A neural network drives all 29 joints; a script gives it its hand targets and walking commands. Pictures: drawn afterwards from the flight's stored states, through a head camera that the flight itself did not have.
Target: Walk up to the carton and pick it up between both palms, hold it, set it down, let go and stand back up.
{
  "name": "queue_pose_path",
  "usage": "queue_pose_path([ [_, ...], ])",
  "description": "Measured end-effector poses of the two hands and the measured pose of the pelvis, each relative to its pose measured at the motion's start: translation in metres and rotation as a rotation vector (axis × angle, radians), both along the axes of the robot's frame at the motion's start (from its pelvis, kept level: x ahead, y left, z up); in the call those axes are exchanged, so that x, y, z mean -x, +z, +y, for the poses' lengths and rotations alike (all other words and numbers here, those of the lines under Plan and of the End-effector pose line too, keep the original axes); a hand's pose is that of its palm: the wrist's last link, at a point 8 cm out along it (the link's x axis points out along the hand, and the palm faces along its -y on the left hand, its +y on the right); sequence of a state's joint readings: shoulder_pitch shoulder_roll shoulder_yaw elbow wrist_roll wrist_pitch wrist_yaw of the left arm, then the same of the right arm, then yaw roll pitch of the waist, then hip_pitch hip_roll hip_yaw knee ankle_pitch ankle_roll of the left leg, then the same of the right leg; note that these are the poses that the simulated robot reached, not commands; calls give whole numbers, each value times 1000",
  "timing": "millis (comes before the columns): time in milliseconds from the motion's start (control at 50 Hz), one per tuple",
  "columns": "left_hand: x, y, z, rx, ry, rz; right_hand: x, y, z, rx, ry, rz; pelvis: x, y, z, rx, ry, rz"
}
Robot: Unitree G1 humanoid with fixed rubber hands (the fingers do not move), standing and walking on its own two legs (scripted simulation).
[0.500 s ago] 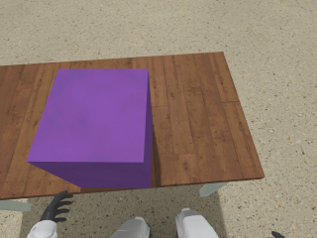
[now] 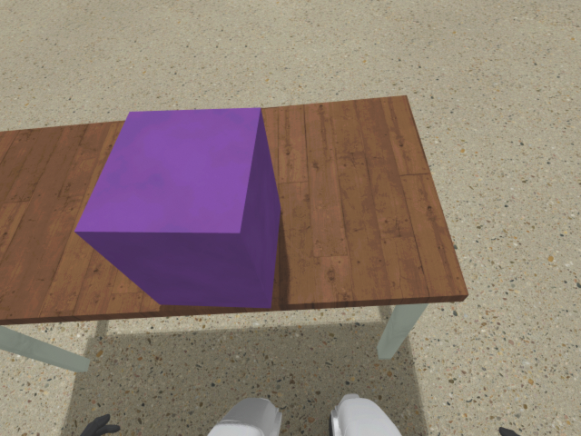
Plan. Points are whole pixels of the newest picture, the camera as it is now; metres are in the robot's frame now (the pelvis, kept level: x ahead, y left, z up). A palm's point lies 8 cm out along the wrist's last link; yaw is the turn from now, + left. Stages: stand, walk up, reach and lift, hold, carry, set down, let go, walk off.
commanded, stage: walk up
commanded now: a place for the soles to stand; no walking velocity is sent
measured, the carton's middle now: (204, 216) +0.44 +0.15 +0.00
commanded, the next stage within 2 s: none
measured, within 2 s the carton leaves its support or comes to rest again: neither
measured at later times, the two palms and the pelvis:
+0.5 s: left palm out of the picture -0.11 +0.37 -0.12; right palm out of the picture -0.09 -0.24 -0.08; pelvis -0.16 +0.08 +0.01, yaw +2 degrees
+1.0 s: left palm out of the picture -0.27 +0.35 -0.08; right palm out of the picture -0.26 -0.26 -0.09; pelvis -0.29 +0.05 +0.02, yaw +4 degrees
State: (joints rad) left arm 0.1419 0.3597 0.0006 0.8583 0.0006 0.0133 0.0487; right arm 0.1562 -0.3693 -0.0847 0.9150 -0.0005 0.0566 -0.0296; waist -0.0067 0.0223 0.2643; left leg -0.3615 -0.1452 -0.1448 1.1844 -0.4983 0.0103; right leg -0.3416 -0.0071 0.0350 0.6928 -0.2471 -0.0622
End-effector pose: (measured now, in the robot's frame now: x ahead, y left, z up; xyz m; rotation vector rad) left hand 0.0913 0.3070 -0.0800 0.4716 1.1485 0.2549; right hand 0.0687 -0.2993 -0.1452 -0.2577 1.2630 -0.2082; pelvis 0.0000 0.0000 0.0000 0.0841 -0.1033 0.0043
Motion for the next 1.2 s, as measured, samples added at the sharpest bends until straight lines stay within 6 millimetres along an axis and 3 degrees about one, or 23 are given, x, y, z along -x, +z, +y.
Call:
queue_pose_path([
  [180, 44, -21, 31, 68, 11, -94, 58, 10, 27, 59, 4, -37, 49, -13, 36, 59, 21, -28],
  [280, 63, -46, 55, 124, 7, -151, 111, 7, 51, 93, 11, -33, 86, -30, 65, 86, 30, -75],
  [360, 95, -49, 65, 156, 17, -131, 150, 23, 58, 117, -16, -37, 109, -23, 77, 109, 19, -91],
  [420, 134, -43, 66, 174, 35, -74, 159, 44, 59, 131, -14, -64, 128, -8, 79, 105, 18, -59],
  [520, 220, -36, 64, 178, 71, 69, 159, 63, 57, 124, 16, -153, 164, 8, 75, 89, 16, -24],
  [600, 284, -34, 55, 170, 92, 133, 170, 61, 50, 105, 26, -212, 195, 7, 65, 70, 13, -28],
  [700, 365, -45, 38, 154, 145, 155, 189, 42, 40, 75, 52, -258, 239, -9, 46, 64, 27, -113],
  [760, 394, -42, 32, 157, 180, 148, 212, 45, 35, 70, 60, -252, 252, -5, 41, 60, 42, -137],
  [820, 396, -29, 31, 153, 181, 119, 242, 49, 32, 57, 55, -208, 262, 6, 39, 57, 51, -98],
  [900, 372, -10, 35, 146, 140, 35, 292, 50, 33, 47, 56, -82, 278, 17, 41, 58, 66, -19],
  [960, 358, -2, 39, 146, 100, -19, 318, 52, 35, 50, 56, -10, 289, 21, 45, 61, 71, 27],
  [1060, 362, -14, 49, 172, 82, -18, 326, 52, 47, 69, 66, -6, 298, 14, 59, 81, 69, 42],
  [1200, 356, -38, 71, 209, 86, -51, 332, 47, 68, 100, 58, -71, 292, -3, 84, 98, 63, 14],
])
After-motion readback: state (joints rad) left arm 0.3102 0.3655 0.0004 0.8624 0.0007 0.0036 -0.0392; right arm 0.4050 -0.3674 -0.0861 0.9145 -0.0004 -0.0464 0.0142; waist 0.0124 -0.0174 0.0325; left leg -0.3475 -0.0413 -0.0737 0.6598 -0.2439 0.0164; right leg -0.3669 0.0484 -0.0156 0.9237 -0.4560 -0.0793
